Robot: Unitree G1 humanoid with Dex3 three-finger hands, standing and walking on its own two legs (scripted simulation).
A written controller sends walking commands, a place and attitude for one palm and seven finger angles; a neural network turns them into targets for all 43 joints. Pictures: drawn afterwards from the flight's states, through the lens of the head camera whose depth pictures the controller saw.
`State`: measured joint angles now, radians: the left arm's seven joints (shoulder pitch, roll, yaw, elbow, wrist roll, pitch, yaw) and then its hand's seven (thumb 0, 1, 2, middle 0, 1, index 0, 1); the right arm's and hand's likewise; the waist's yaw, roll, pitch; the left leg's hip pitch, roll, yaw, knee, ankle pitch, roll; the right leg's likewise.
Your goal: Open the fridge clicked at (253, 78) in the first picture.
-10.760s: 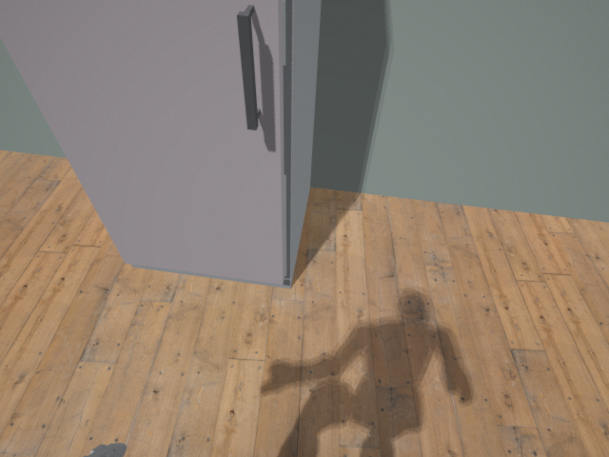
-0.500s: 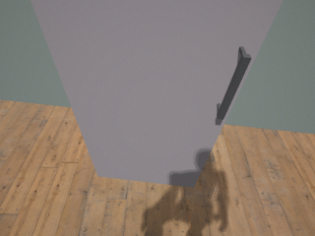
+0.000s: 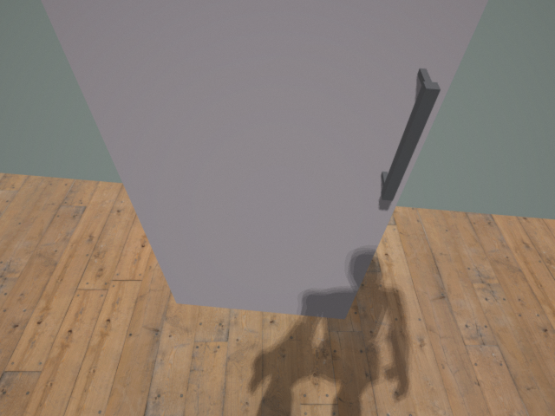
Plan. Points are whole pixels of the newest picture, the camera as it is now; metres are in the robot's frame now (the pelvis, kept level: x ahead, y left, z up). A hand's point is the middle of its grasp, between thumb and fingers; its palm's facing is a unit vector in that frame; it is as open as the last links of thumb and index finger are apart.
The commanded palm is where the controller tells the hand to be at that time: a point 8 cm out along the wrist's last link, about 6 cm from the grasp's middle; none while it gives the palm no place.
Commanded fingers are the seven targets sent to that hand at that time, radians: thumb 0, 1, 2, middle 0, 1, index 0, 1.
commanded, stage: look again from close up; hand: right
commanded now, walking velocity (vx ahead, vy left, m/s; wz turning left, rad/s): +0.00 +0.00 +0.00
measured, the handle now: (403, 141) +0.52 -0.18 +0.13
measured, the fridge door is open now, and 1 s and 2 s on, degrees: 0 0 0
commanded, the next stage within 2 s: raise the hand to about handle height in 0.50 s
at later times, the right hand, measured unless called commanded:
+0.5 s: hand out of the picture +0.04 -0.22 -0.16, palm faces +0.01 +0.96 -0.27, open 7.4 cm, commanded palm none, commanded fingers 0.00 -0.90 -0.90 0.20 0.30 0.20 0.30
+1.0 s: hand out of the picture +0.15 -0.22 -0.04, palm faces +0.07 +1.00 +0.03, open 8.5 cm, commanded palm +0.13 -0.28 -0.01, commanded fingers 0.00 -0.41 -0.69 0.23 0.62 0.23 0.62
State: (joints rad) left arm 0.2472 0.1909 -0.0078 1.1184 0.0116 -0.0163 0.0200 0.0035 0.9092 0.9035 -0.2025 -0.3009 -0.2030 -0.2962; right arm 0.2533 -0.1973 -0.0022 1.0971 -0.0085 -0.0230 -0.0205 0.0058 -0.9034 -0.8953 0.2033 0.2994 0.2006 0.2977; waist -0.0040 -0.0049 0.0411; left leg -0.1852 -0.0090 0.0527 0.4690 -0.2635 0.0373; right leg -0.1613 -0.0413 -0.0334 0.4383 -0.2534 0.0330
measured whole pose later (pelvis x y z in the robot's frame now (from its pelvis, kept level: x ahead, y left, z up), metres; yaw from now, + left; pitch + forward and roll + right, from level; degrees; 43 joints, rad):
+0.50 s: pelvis +0.00 -0.01 +0.00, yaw +0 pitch -1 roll -1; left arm 0.20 0.23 -0.01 1.12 0.01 -0.02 0.01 0.00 0.91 0.90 -0.20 -0.30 -0.20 -0.30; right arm 0.20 -0.24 0.00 1.09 -0.01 -0.02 -0.01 0.01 -0.90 -0.90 0.20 0.30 0.20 0.30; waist -0.01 0.00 0.04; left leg -0.17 0.00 0.05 0.44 -0.25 0.03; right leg -0.15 -0.03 -0.04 0.41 -0.24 0.02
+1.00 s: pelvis -0.03 -0.01 -0.07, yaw -1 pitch +9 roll +0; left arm 0.17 0.27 0.05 0.51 -0.04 -0.26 0.04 0.01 0.91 0.90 -0.20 -0.30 -0.20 -0.30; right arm 0.41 -0.20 -0.22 0.16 0.34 -0.46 0.38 0.01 -0.63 -0.78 0.23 0.47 0.22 0.47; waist -0.03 0.02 -0.10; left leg -0.72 0.03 0.06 1.04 -0.48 0.02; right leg -0.72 -0.03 -0.01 1.03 -0.48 0.02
